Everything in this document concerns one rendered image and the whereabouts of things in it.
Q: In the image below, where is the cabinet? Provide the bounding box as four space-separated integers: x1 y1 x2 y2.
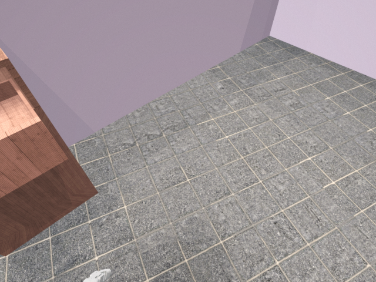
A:
0 48 98 257

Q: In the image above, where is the drawer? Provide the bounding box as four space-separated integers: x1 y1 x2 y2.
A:
0 78 68 198

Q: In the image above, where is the left robot hand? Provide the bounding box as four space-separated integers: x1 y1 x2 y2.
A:
83 269 111 282

